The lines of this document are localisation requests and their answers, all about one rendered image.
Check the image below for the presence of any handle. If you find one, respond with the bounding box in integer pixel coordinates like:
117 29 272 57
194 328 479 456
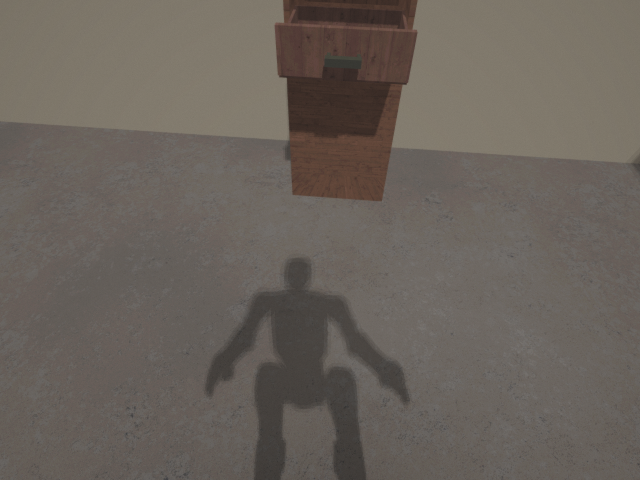
324 52 362 69

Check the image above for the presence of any drawer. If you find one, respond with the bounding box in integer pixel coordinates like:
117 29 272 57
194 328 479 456
275 5 418 85

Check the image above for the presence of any cabinet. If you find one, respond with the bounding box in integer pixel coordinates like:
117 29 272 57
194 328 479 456
283 0 418 201

